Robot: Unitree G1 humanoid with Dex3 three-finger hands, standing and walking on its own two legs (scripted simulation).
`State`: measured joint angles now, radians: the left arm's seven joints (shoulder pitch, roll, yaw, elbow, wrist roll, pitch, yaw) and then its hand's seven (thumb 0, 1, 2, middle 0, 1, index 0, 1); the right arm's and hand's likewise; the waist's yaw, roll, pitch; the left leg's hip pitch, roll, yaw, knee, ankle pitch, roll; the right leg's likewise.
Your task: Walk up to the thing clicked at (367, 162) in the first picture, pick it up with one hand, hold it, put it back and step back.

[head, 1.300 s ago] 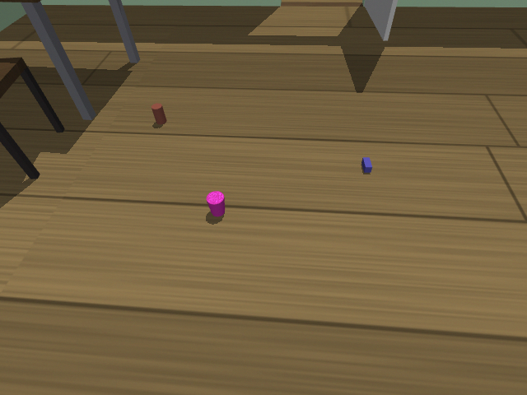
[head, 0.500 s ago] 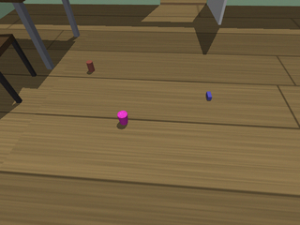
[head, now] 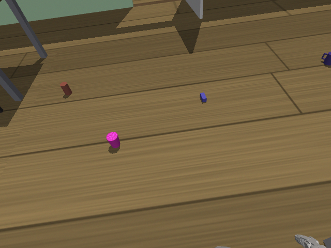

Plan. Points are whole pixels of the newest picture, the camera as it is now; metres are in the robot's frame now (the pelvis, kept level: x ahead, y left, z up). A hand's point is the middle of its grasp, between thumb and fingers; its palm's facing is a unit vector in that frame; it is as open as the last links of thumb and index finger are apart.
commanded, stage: walk up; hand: left
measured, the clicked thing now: (203, 97) +1.40 -0.24 -0.76
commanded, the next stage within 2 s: none
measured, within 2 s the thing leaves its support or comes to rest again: neither
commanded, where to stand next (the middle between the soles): +1.10 +0.08 m, yaw -78 degrees
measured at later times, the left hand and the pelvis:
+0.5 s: hand (102, 193) +0.31 +0.24 -0.13, palm faces -0.33 -0.84 -0.43, open 7.4 cm; pelvis +0.21 -0.02 -0.01, yaw -23 degrees
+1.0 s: hand (145, 92) +0.78 +0.13 -0.13, palm faces -0.63 -0.61 -0.47, open 7.4 cm; pelvis +0.49 +0.01 -0.02, yaw -39 degrees
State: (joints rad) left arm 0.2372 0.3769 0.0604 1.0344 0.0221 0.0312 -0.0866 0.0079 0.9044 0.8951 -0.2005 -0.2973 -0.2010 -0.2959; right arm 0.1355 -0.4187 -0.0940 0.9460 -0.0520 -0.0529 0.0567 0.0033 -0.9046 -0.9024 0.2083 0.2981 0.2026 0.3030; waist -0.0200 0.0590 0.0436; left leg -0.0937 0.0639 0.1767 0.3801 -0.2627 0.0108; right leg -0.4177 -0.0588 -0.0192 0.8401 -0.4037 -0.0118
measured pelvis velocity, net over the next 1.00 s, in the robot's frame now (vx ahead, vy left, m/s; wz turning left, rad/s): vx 0.49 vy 0.01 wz -0.68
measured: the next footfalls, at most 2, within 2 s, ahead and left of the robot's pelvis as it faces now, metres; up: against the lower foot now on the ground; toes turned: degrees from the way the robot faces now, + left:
right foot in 0.14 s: +0.14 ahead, -0.18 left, +0.00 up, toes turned -15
left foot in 0.58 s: +0.47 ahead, +0.07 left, +0.00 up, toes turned -24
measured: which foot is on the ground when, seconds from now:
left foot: down 0.00-0.14, up 0.16-0.56, down 0.58-1.00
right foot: up 0.00-0.12, down 0.14-0.60, up 0.62-1.00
